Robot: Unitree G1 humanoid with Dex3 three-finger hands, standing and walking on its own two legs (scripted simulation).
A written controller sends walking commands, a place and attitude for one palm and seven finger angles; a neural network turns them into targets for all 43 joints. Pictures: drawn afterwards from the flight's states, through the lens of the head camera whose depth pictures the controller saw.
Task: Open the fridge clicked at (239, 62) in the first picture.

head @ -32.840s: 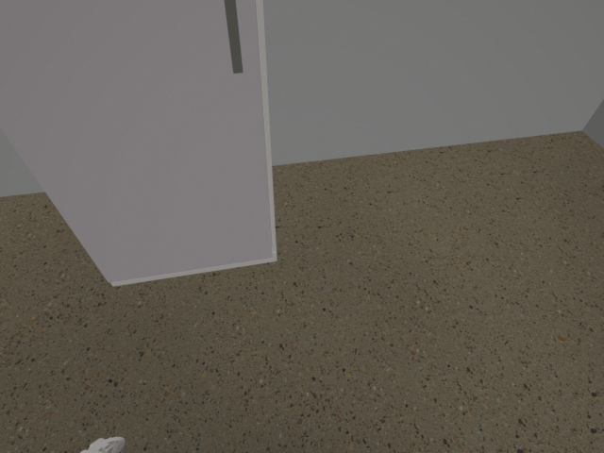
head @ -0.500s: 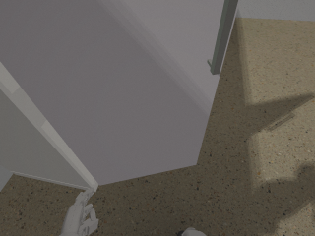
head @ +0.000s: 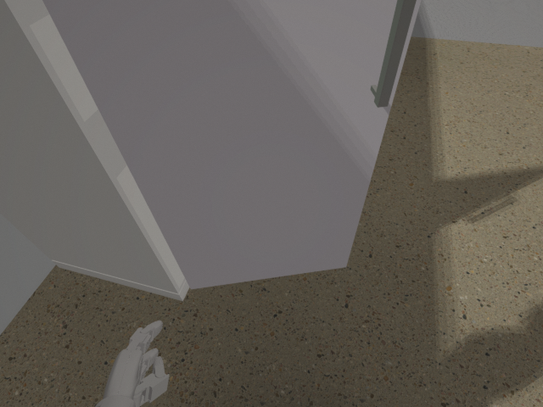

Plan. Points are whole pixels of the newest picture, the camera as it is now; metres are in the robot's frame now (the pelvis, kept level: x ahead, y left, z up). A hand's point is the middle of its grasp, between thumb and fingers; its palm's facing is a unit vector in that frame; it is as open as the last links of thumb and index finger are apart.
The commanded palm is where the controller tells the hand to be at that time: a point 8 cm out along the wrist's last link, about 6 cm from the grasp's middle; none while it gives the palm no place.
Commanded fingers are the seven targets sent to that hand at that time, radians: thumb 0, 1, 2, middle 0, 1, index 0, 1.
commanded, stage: stop stepping back and stand still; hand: right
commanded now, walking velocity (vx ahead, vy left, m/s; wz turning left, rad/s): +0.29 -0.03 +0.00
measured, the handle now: (399, 6) +0.67 -0.18 +0.26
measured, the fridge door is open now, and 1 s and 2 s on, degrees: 66 66 66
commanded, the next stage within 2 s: let the arm hang, fingers relaxed in 1.16 s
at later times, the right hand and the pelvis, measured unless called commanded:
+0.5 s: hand out of the picture +0.11 -0.28 +0.17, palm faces +0.49 +0.73 -0.47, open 7.4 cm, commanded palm +0.05 -0.31 +0.17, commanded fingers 0.00 -0.90 -0.90 0.20 0.30 0.20 0.30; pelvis -0.07 +0.00 -0.01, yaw -4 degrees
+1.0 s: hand out of the picture +0.15 -0.30 +0.15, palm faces +0.45 +0.75 -0.48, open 7.4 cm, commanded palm +0.08 -0.33 +0.17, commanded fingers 0.00 -0.90 -0.90 0.20 0.30 0.20 0.30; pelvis -0.04 -0.02 +0.00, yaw -4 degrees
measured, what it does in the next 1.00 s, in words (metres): steps on the spot: left foot, then right foot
